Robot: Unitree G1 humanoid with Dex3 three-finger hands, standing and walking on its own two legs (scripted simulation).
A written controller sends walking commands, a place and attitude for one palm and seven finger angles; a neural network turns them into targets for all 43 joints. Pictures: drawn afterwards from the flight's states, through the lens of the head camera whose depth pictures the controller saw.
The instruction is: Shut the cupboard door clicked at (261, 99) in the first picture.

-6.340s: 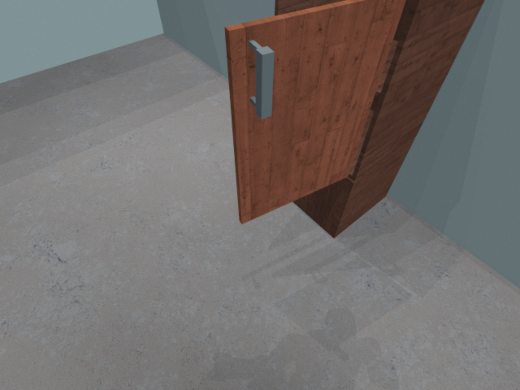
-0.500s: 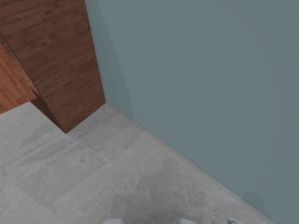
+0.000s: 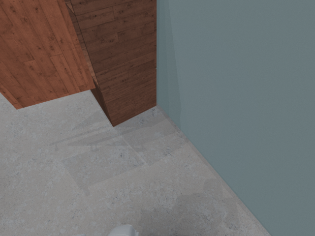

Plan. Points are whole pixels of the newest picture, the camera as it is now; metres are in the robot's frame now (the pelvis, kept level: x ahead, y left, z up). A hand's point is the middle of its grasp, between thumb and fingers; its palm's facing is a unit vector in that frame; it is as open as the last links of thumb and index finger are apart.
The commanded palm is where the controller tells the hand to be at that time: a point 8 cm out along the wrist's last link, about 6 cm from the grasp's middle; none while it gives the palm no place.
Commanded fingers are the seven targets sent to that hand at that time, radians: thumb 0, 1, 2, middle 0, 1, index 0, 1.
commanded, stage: turn to face it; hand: left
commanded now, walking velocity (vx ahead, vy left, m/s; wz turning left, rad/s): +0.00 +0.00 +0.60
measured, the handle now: out of the picture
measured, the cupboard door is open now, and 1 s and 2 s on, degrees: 79 79 79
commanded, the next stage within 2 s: take the last steps up to it in 0.66 s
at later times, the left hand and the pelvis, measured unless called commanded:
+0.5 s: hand out of the picture +0.05 +0.21 -0.16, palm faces +0.30 -0.91 -0.30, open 7.4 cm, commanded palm none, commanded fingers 0.00 0.90 0.90 -0.20 -0.30 -0.20 -0.30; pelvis +0.01 -0.01 -0.01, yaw +18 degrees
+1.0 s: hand out of the picture -0.02 +0.22 -0.17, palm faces +0.49 -0.84 -0.22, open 7.4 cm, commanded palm none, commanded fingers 0.00 0.90 0.90 -0.20 -0.30 -0.20 -0.30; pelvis +0.03 +0.01 -0.01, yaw +27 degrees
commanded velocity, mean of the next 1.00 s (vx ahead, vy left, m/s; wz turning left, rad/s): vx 0.08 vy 0.04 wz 0.37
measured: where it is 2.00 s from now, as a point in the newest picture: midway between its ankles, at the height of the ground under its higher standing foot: (109, 220)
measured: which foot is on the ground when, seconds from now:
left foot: up 0.00-0.06, down 0.08-0.40, up 0.42-0.70, down 0.72-1.00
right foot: down 0.00-0.08, up 0.10-0.38, down 0.40-0.72, up 0.74-0.98, down 1.00-1.00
